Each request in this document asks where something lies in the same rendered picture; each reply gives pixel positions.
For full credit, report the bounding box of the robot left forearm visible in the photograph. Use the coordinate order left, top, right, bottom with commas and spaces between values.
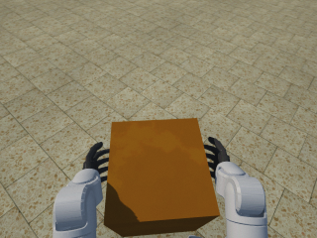
53, 169, 103, 238

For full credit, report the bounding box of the left robot hand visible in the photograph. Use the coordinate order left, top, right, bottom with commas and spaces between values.
82, 142, 110, 182

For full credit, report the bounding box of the robot right forearm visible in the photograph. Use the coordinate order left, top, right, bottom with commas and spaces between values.
215, 162, 268, 238

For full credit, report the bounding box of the right robot hand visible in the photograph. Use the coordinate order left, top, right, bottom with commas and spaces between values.
203, 137, 230, 179

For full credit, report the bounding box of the carton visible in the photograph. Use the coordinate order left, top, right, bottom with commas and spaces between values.
103, 118, 220, 237

